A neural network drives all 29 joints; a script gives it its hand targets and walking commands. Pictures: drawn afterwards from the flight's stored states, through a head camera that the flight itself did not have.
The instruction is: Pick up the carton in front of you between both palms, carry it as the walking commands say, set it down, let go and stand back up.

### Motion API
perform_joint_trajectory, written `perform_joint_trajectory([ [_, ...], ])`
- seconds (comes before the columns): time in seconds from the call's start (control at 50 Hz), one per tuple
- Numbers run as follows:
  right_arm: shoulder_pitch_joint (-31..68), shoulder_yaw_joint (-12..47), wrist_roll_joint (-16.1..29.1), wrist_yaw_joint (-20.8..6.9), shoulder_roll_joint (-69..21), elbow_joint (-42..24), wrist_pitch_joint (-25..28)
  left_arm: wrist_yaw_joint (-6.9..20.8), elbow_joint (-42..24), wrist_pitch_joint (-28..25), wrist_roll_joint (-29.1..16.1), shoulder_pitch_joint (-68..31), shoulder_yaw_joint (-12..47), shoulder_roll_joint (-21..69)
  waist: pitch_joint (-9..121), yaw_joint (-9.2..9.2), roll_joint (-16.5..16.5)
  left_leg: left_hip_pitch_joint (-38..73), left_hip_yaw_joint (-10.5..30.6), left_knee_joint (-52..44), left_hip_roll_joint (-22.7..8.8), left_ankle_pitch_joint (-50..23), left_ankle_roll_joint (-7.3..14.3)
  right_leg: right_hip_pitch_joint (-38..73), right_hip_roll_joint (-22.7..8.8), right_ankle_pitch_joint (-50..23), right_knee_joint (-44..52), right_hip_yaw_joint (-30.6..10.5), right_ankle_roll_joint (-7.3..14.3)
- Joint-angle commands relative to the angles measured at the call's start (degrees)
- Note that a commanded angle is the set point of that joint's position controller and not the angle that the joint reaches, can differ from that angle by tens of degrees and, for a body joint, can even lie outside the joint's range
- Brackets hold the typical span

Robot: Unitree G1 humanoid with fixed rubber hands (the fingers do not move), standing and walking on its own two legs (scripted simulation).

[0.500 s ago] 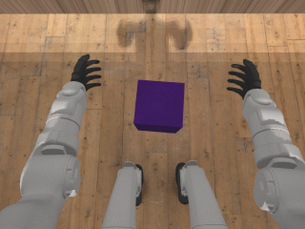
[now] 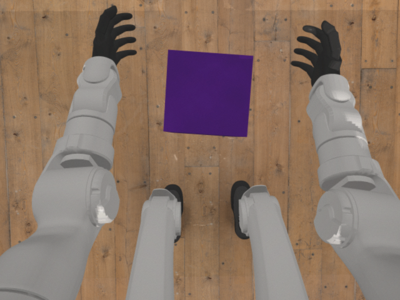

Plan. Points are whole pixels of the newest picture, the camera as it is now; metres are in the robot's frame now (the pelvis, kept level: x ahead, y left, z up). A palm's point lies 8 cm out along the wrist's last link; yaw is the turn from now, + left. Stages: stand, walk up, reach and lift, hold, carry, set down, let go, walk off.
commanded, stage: reach and lift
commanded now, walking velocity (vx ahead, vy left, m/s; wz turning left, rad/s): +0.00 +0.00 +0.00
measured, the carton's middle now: (205, 101) +0.49 +0.00 -0.45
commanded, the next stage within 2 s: none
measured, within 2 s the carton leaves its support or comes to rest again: leaves its support in 1.36 s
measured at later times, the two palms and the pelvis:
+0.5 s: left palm (136, 90) +0.50 +0.18 -0.35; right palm (279, 99) +0.47 -0.19 -0.35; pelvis -0.05 +0.00 -0.18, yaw +0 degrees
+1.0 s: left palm (145, 94) +0.49 +0.16 -0.38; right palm (271, 100) +0.47 -0.18 -0.37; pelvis -0.05 -0.01 -0.20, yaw -1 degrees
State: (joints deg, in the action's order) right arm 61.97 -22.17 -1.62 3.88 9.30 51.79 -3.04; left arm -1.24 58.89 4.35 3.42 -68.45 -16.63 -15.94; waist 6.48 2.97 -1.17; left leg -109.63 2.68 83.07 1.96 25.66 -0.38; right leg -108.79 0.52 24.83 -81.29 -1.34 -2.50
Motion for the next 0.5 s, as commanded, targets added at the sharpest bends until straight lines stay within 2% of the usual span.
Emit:
perform_joint_trajectory([
  [0.0,7.18,1.82,2.55,1.24,5.8,-5.34,2.47,-1.18,-7.14,-2.84,-1.47,-9.57,2.03,-7.4,55.72,-1.16,-3.45,29.9,-2.0,4.68,1.58,-32.96,-1.11,17.98,3.74,-28.07,-6.29,4.74,-1.58],
  [0.02,6.1,1.22,2.27,1.33,8.42,-7.12,3.07,-1.71,-7.87,-3.24,-3.2,-8.41,2.69,-6.45,60.3,-0.06,-4.35,31.32,-1.87,7.99,2.11,-33.91,-1.8,18.02,3.52,-27.81,-8.41,4.35,-1.29],
  [0.04,7.65,3.54,4.37,1.69,9.83,-9.71,2.88,-2.28,-12.65,-2.96,-5.01,-11.22,4.61,-7.84,62.86,0.62,-2.74,34.51,-1.72,9.29,1.86,-32.57,-1.99,17.45,3.56,-26.73,-8.69,5.46,-1.96],
  [0.06,8.99,5.08,5.26,2.03,9.35,-9.11,2.61,-2.68,-7.93,-2.75,-5.48,-10.53,4.38,-9.6,62.76,0.22,-2.56,31.2,-2.44,11.78,1.21,-30.99,-1.66,19.58,3.03,-27.67,-12.4,5.34,-1.77],
  [0.08,8.68,5.6,6.88,2.35,9.92,-10.07,2.65,-2.75,-13.53,-3.24,-8.21,-12.21,4.97,-7.85,65.46,-0.68,-3.66,31.57,-3.61,12.99,2.02,-30.16,-2.18,20.06,3.01,-27.46,-12.65,5.74,-1.85],
  [0.1,13.17,8.18,8.25,2.76,10.29,-13.24,1.9,-3.05,-12.55,-2.75,-6.67,-12.15,5.32,-11.41,64.05,-1.73,-1.58,26.31,-3.88,14.42,1.2,-25.11,-2.05,24.2,3.02,-26.67,-16.15,4.97,-1.23],
  [0.12,11.51,6.63,8.1,2.96,9.68,-9.14,1.82,-3.02,-13.2,-2.69,-9.44,-13.95,7.57,-10.72,64.25,0.15,-1.24,23.58,-4.95,15.05,1.57,-24.5,-2.36,24.31,3.28,-26.8,-16.3,5.87,-1.71],
  [0.14,11.33,7.05,8.64,2.93,11.08,-10.96,1.3,-3.08,-13.86,-2.42,-10.49,-13.93,8.41,-11.23,65.34,0.83,-3.22,24.33,-4.73,16.76,0.87,-23.84,-2.35,23.82,3.06,-26.42,-17.69,5.19,-1.37],
  [0.16,11.01,11.12,11.24,2.95,8.76,-9.88,0.74,-2.82,-10.69,-2.14,-11.92,-13.99,10.6,-10.22,63.81,-0.99,-2.58,21.99,-5.58,17.55,1.72,-22.72,-2.67,24.41,3.77,-26.37,-19.05,5.33,-1.31],
  [0.18,13.8,12.0,11.5,3.74,9.96,-12.23,0.38,-3.12,-11.32,-2.03,-13.09,-15.1,9.76,-11.35,65.66,-1.72,-0.45,21.65,-5.49,18.68,1.74,-21.9,-2.19,27.42,3.27,-26.02,-20.3,4.68,-1.42],
  [0.2,15.4,8.96,11.03,4.39,12.68,-9.96,-0.09,-3.18,-11.41,-1.72,-13.54,-16.8,9.64,-12.18,62.01,1.42,-1.22,20.62,-5.2,19.52,1.57,-17.02,-2.22,23.01,2.89,-19.2,-21.34,5.96,-0.99],
  [0.22,18.43,9.26,12.59,4.41,13.3,-8.23,-0.14,-3.07,-10.23,-1.32,-13.52,-17.26,10.98,-11.64,60.11,-1.47,-2.76,20.59,-6.17,20.98,0.69,-13.3,-2.36,20.96,2.07,-14.16,-21.24,5.6,-1.21],
  [0.24,19.96,11.06,13.29,4.09,11.82,-10.5,-0.3,-3.08,-10.86,-1.08,-14.02,-20.99,11.07,-13.3,59.17,-1.9,-1.78,20.98,-4.81,21.75,0.06,-12.32,-1.52,16.99,1.85,-12.12,-22.39,5.74,-1.21],
  [0.26,20.51,9.85,10.7,4.17,14.41,-8.86,-0.41,-3.41,-10.43,-0.57,-13.98,-22.49,10.02,-16.77,57.54,1.07,0.44,19.0,-4.88,20.69,0.11,-7.68,-1.84,20.36,2.19,-9.48,-22.2,5.94,-1.31],
  [0.28,20.98,8.67,11.78,4.06,14.62,-4.75,-0.6,-3.2,-6.54,-0.36,-13.7,-22.56,10.7,-15.66,54.85,-0.16,-2.37,14.49,-6.12,22.53,-0.33,-6.71,-2.62,19.23,1.78,-9.61,-23.54,5.18,-0.82],
  [0.3,20.77,9.37,11.3,4.09,11.81,-3.41,-0.93,-3.12,-5.64,-0.8,-13.02,-22.01,11.03,-14.72,52.7,0.17,-0.03,14.54,-5.01,22.33,-0.26,-6.63,-1.92,17.69,1.92,-9.5,-24.23,5.57,-1.43],
  [0.32,22.32,9.23,11.82,4.05,13.36,-2.27,-0.48,-3.05,-4.16,-0.92,-14.08,-23.02,11.44,-13.43,51.51,-1.32,-3.45,14.24,-5.31,23.63,-0.49,-5.38,-2.21,15.83,0.96,-7.37,-25.74,5.83,-1.35],
  [0.34,22.72,10.61,12.97,3.79,12.83,-2.16,0.24,-3.18,-3.23,-1.1,-13.98,-24.1,12.19,-14.66,50.06,0.21,-3.0,14.46,-4.3,24.2,-1.04,-6.11,-2.14,14.52,1.31,-8.23,-26.68,5.53,-0.88],
  [0.36,26.01,9.43,11.74,3.87,14.76,-0.51,0.75,-3.0,-1.52,-1.52,-16.37,-26.45,13.82,-14.31,48.52,1.5,-1.66,13.23,-3.68,24.96,-0.85,-4.75,-2.04,14.73,0.73,-6.92,-26.98,5.76,-1.24],
  [0.38,27.54,10.53,12.67,3.52,14.32,4.7,0.62,-2.77,0.63,-1.45,-15.19,-29.36,15.15,-13.01,42.44,0.59,-2.29,12.09,-3.68,25.23,-1.22,-1.35,-1.65,8.27,-0.05,-1.9,-27.34,4.9,-0.82],
  [0.4,29.39,10.4,11.89,3.82,14.31,6.29,0.7,-2.96,5.18,-1.4,-15.4,-28.37,14.06,-14.81,42.82,0.76,-2.26,11.8,-4.48,26.36,-1.46,-1.18,-2.46,12.14,0.98,-2.21,-28.26,4.81,-0.63],
  [0.42,29.31,8.77,11.79,3.98,15.96,6.42,1.36,-3.14,1.74,-1.93,-15.47,-30.01,13.35,-16.07,45.44,0.89,-3.18,12.38,-3.64,26.98,-1.06,-2.04,-2.6,13.88,0.58,-5.12,-29.51,5.11,-1.2],
  [0.44,27.78,10.18,12.85,3.64,13.65,6.16,1.61,-2.88,3.69,-2.13,-16.87,-28.73,16.9,-13.61,45.48,3.52,-3.85,14.5,-2.49,26.59,-1.26,-3.7,-2.07,11.81,0.66,-5.9,-29.72,6.45,-1.2],
  [0.46,29.21,11.46,12.46,3.92,15.12,7.71,2.54,-3.16,2.98,-2.79,-16.88,-30.76,15.41,-15.0,44.56,2.08,-1.31,11.94,-3.06,28.15,-1.12,-5.56,-2.51,11.07,0.4,-7.11,-31.12,5.31,-1.12],
  [0.48,30.17,11.76,13.54,3.97,15.89,6.6,2.91,-2.94,6.05,-3.18,-16.75,-30.01,15.42,-15.06,44.57,-0.28,-3.45,13.12,-3.15,28.9,-1.75,-6.9,-2.06,11.28,-0.65,-8.73,-32.34,5.33,-0.96],
])
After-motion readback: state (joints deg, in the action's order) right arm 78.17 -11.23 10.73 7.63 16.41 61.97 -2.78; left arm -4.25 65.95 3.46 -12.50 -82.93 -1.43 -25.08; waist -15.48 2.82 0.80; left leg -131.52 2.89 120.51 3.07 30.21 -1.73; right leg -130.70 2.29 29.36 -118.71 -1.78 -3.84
